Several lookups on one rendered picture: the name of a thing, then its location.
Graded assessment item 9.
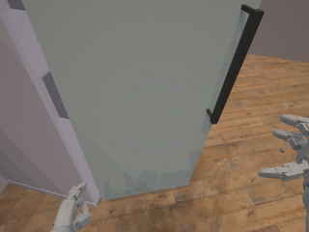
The robot right hand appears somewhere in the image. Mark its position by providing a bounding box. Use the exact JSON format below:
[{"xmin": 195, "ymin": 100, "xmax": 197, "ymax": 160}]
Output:
[{"xmin": 258, "ymin": 114, "xmax": 309, "ymax": 182}]

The robot left hand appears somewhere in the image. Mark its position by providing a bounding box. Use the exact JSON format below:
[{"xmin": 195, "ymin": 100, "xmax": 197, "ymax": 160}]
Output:
[{"xmin": 53, "ymin": 182, "xmax": 91, "ymax": 232}]

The handle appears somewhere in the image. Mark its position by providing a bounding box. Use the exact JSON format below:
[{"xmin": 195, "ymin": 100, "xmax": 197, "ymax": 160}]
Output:
[{"xmin": 206, "ymin": 4, "xmax": 265, "ymax": 125}]

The fridge door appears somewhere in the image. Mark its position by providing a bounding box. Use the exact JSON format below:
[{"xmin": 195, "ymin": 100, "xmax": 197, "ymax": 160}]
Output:
[{"xmin": 21, "ymin": 0, "xmax": 262, "ymax": 201}]

